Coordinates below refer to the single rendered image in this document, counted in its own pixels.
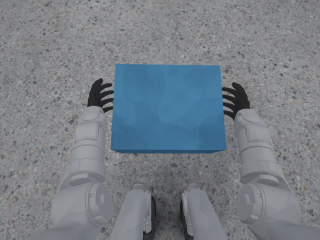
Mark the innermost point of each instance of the robot right upper arm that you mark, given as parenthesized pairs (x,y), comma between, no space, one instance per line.
(272,213)

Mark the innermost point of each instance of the robot left forearm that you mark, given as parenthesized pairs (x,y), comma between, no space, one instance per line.
(87,151)

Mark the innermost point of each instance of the carton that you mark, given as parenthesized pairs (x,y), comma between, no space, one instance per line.
(167,109)

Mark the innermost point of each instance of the robot right forearm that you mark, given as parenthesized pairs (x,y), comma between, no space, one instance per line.
(256,150)

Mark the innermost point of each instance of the left robot hand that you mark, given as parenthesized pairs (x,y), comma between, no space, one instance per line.
(95,96)

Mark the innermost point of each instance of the robot left foot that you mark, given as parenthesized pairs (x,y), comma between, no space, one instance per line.
(149,235)

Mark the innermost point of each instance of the right robot hand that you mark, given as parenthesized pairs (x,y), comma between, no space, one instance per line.
(240,100)

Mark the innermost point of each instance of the robot left upper arm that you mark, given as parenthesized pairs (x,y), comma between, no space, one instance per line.
(78,213)

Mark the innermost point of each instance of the robot right shin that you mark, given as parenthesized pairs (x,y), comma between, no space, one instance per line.
(188,220)

